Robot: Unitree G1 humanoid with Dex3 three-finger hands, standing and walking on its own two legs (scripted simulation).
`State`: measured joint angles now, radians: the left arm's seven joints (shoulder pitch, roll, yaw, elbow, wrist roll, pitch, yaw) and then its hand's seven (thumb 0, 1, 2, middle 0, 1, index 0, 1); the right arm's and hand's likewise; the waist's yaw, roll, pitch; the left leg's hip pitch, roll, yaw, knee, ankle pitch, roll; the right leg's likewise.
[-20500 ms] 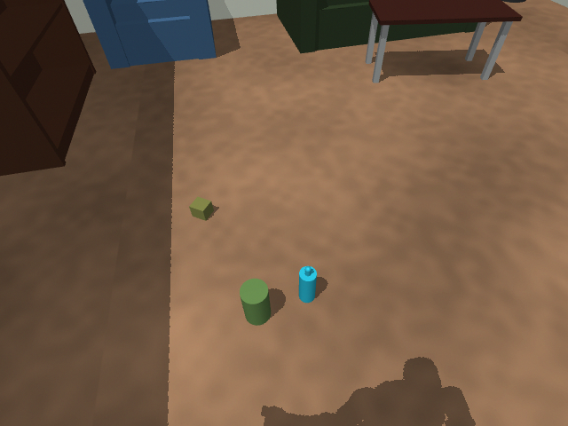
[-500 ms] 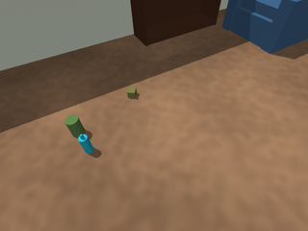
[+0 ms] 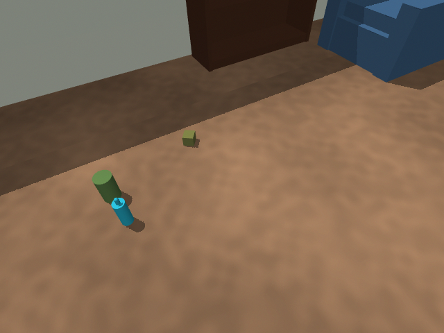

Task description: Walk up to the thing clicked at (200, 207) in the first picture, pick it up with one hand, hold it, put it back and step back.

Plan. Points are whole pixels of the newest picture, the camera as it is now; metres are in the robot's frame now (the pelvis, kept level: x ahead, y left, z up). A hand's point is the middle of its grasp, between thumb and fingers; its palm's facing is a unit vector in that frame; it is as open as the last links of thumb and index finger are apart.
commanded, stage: stand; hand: left
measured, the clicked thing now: (189, 138) +1.40 +0.28 -0.75
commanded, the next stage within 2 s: walk up in 0.54 s
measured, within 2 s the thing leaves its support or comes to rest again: neither
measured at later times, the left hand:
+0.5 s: hand out of the picture +0.07 +0.26 -0.16, palm faces -0.03 -0.94 -0.35, open 7.4 cm
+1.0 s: hand out of the picture +0.14 +0.36 -0.18, palm faces +0.01 -0.94 -0.34, open 7.4 cm
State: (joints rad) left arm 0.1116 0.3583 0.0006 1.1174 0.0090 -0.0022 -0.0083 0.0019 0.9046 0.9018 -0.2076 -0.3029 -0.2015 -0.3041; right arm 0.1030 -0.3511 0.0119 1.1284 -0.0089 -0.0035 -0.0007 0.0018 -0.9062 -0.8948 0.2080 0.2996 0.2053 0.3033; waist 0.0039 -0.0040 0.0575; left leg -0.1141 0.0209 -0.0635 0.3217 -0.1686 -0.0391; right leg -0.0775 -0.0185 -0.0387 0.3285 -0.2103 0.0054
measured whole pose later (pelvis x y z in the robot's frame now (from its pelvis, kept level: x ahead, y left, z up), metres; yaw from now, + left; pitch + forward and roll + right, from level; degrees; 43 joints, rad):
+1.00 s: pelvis +0.12 +0.07 -0.02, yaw +1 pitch -4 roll +0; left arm 0.29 0.46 0.07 1.02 0.02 0.00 -0.06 0.01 0.91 0.90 -0.20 -0.30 -0.20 -0.30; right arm 0.24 -0.39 -0.09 0.96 -0.03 -0.07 0.06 0.00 -0.91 -0.89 0.21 0.30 0.21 0.30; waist 0.01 -0.08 0.05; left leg -0.25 0.03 0.10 0.57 -0.26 0.04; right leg -0.35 -0.01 0.06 1.09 -0.42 -0.05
